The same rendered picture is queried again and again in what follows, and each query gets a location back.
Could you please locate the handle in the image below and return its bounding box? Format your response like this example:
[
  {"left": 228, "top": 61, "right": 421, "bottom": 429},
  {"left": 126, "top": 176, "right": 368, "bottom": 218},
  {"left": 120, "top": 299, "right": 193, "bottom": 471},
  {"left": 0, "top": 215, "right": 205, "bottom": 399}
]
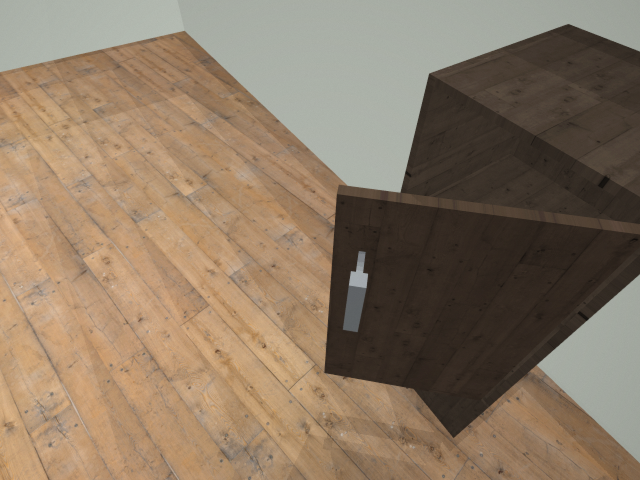
[{"left": 343, "top": 251, "right": 368, "bottom": 332}]

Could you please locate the cupboard door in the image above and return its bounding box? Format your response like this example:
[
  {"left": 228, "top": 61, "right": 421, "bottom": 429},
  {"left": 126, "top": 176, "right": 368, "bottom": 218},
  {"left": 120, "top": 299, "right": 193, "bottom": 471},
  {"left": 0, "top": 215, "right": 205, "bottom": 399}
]
[{"left": 324, "top": 185, "right": 640, "bottom": 401}]

